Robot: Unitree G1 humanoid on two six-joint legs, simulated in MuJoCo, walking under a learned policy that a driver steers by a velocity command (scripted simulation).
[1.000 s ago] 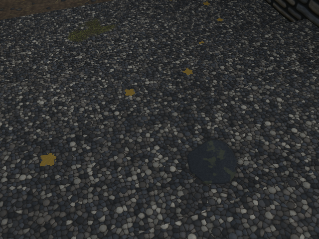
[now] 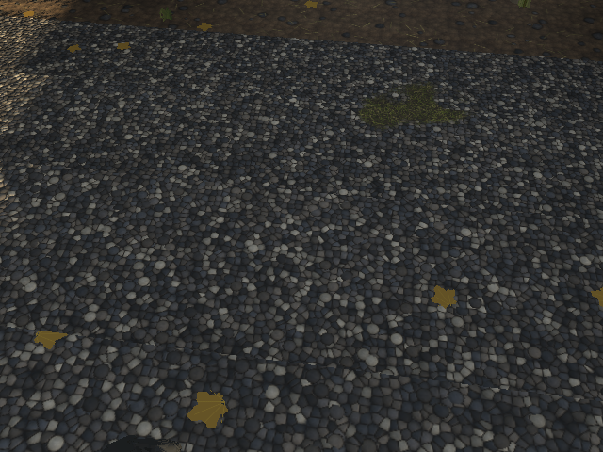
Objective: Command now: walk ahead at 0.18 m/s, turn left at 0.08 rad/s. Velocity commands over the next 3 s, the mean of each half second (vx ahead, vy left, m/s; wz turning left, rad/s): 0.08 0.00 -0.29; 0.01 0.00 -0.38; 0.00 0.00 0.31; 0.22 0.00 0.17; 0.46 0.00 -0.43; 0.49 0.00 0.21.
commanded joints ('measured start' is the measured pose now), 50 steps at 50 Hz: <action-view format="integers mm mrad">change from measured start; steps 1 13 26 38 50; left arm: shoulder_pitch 75 131 248 159 262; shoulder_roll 133 191 172 74 118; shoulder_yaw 45 86 107 59 82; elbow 62 -25 -9 13 19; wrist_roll -10 -47 -21 -15 -133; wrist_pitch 16 -53 9 50 -5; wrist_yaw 2 35 62 4 -28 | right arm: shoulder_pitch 116 -81 -299 -184 -88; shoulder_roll -126 -90 -199 -213 52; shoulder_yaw -7 -3 -106 -172 -62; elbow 2 -193 -271 -243 -125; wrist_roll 51 -35 5 -6 -8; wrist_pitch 32 104 50 56 80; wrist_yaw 7 -4 -47 -54 31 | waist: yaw -5 32 101 4 60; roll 57 52 144 160 -108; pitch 135 -77 -93 2 -277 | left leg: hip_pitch -30 -174 314 322 -149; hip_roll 225 226 535 517 305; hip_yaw -301 104 -174 48 259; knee -70 11 -822 -900 -485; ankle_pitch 312 565 935 591 235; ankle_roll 101 -187 266 259 -140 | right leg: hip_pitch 169 19 -235 -151 836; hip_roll -46 -21 98 17 -236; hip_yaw -22 97 82 -76 263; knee -368 -183 514 206 -150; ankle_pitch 113 -58 -857 -635 177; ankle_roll -33 -369 47 4 -350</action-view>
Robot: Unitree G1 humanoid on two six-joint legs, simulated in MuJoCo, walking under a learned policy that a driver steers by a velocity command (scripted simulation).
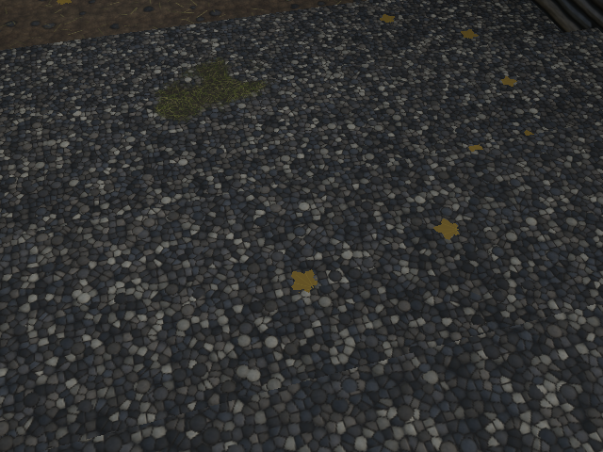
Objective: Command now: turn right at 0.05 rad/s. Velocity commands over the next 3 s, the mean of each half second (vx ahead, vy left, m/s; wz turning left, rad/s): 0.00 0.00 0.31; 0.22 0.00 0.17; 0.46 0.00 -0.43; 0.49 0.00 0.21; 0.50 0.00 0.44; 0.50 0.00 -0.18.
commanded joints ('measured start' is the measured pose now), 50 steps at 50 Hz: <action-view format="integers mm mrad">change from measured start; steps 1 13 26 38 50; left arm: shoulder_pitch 197 48 62 96 -52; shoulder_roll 130 81 141 56 43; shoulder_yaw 38 77 108 37 -18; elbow -55 -92 -69 17 24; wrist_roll -9 40 65 60 74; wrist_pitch -40 -71 -49 -31 -31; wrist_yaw -15 95 130 9 -3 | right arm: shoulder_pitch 88 -23 -119 -10 160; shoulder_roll -8 -34 -103 -130 -88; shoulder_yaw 29 24 12 17 89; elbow -9 32 -75 -46 104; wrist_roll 28 -9 24 -5 -44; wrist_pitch -19 -6 3 -63 -57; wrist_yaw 49 13 86 40 62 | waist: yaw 91 84 84 76 10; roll -70 -33 -35 105 97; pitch -170 2 -13 32 76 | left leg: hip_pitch -374 -440 -79 108 314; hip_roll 5 -7 -89 108 151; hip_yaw -161 -244 -139 -444 -207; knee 206 512 10 -357 -350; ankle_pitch -311 79 234 -36 255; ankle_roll -67 -1 137 271 289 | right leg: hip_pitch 495 200 208 -397 -597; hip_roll -381 -315 -338 -75 -47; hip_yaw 419 73 -116 69 103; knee -14 -235 -122 622 334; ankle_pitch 464 136 -121 -9 329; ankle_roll -285 -252 -103 -21 1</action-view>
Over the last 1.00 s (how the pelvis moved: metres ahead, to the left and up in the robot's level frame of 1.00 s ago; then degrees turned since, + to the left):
0.13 -0.02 -0.06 -25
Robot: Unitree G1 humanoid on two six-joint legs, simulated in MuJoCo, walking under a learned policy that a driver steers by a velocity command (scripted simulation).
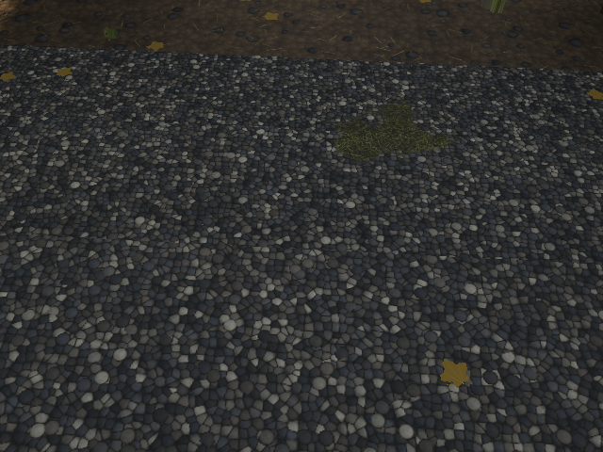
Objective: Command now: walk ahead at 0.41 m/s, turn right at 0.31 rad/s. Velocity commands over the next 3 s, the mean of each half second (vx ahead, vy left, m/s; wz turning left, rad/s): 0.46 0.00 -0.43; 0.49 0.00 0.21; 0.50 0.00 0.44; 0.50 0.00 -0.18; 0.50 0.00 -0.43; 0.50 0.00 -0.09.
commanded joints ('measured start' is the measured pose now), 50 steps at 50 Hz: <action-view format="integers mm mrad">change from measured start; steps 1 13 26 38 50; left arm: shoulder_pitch -173 524 192 430 -178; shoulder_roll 57 199 75 13 88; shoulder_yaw -1 46 -17 -69 -96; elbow -108 52 16 37 -149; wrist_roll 0 -8 10 51 -6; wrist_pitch -17 -52 -116 -55 -21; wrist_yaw -11 23 34 -67 19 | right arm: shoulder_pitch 79 120 -277 403 -26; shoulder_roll -126 -121 -75 -319 -260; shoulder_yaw -13 9 49 -76 -65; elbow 7 8 -188 54 -37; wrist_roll -2 -36 -6 32 29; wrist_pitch -6 -21 27 10 -32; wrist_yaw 1 47 -6 -13 47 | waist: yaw -39 258 117 -83 -20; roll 93 -110 24 300 17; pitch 94 -428 29 -389 36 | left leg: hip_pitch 40 -811 -541 785 -472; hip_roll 306 -42 131 317 159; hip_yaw -37 -3 -83 -320 -356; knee -16 1305 565 634 192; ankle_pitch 188 -408 727 1026 289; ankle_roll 186 -90 -48 396 277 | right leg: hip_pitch -124 1426 155 -96 309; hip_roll -15 -197 89 208 10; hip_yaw -23 630 123 59 -58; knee -101 -341 -239 1129 -191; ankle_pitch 56 -325 -452 -782 -55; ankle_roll -15 -460 -212 92 41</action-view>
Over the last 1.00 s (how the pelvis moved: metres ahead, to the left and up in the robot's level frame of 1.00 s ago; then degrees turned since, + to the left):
0.16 0.12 0.01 17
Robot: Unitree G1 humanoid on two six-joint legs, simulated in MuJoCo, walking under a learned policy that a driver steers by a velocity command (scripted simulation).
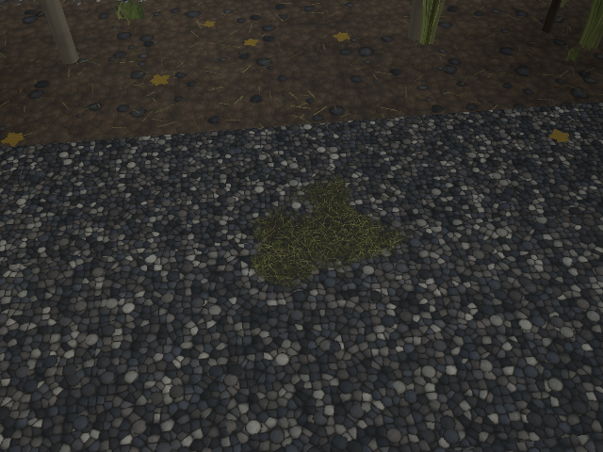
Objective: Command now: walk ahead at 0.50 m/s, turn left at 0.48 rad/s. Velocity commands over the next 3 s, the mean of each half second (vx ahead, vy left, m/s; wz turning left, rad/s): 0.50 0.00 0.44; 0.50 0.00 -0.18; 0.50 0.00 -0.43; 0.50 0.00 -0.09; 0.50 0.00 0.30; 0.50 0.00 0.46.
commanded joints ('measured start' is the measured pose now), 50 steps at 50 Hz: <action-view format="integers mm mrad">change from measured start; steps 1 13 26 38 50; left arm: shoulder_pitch -88 109 153 136 -227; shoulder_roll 85 30 145 -43 40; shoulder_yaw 9 56 109 87 80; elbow -73 5 103 43 -64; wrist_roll -6 -44 23 40 39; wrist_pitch -14 -58 -75 -20 15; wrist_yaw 15 79 26 -26 -23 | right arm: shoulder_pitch -9 -112 -212 -56 276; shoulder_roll -218 -38 -134 16 -65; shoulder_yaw -70 -38 -59 -22 21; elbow -65 -95 -221 -124 83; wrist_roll -4 -45 -39 -23 -7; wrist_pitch -14 13 18 4 4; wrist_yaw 15 -56 -25 -100 -105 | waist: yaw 18 98 72 100 -54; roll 51 -23 -14 80 29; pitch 34 -17 56 69 242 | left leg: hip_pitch -167 -494 -250 -71 84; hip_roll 278 254 214 389 411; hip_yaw -290 -66 11 -97 -23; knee -144 661 422 -159 116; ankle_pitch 414 -48 143 157 -37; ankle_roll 217 -53 -37 127 43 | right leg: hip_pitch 237 612 512 -1 76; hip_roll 81 -212 -166 -1 -19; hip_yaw -68 180 -111 19 -95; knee -149 -570 -398 391 -313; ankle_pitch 155 -124 101 43 428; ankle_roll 1 -235 -215 -134 -94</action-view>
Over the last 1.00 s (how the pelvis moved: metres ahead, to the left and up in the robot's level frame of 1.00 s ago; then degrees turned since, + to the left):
0.69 -0.15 -0.17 -7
